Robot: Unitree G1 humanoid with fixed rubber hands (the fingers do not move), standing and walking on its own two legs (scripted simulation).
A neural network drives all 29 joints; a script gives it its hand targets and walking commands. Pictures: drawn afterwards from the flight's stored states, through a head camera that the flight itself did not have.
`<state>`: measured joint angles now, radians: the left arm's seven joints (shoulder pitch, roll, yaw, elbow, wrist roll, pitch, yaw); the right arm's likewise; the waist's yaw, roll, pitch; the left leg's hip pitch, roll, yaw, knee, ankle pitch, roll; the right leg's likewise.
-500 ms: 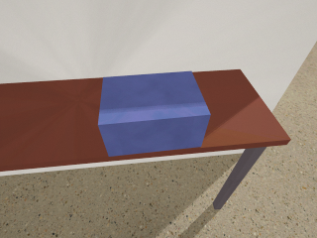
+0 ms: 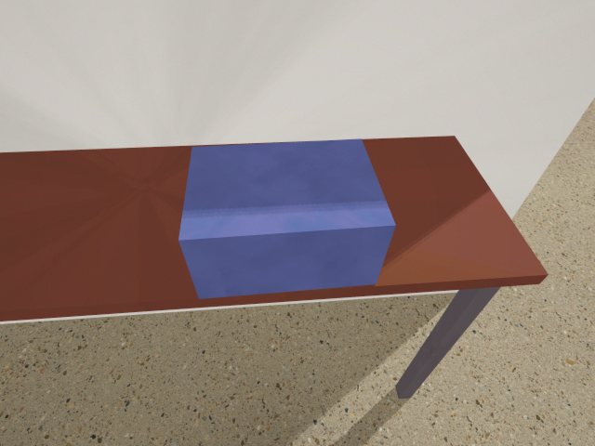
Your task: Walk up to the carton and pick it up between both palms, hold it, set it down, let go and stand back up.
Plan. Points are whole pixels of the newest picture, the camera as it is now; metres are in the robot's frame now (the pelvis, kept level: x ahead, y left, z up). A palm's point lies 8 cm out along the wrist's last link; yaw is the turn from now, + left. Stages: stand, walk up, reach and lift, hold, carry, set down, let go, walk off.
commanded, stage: stand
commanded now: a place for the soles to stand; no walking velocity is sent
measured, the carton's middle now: (283, 215) +0.46 +0.02 +0.05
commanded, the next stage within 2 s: reach and lift in 0.22 s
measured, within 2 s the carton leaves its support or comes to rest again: neither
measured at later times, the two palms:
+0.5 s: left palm (135, 440) +0.18 +0.22 -0.09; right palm out of the picture +0.17 -0.22 -0.11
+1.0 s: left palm (119, 439) +0.17 +0.21 -0.03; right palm (468, 402) +0.21 -0.22 -0.02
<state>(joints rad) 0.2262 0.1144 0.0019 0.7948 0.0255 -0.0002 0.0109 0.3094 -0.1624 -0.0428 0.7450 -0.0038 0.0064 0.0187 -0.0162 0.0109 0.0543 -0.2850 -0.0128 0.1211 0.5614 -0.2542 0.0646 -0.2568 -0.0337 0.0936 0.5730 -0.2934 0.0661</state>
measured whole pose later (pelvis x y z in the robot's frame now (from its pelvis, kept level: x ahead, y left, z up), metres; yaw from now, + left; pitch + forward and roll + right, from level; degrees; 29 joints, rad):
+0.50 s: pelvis -0.01 -0.02 -0.01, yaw +1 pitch +1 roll +0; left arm 0.02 0.22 0.01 0.55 -0.05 0.27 0.02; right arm 0.03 -0.11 -0.10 0.79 -0.04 -0.11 0.04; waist 0.01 0.00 0.07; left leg -0.43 0.02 0.10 0.69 -0.28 0.04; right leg -0.39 -0.01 0.06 0.69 -0.33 0.04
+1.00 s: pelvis +0.04 -0.05 +0.02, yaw +2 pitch -1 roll +0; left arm 0.34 0.34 0.04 0.21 -0.09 0.22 -0.08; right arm 0.34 -0.07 0.05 0.34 0.10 -0.02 -0.08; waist 0.05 -0.07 -0.02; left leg -0.15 0.04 0.05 0.35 -0.19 -0.02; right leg -0.10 0.02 0.02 0.36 -0.24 -0.02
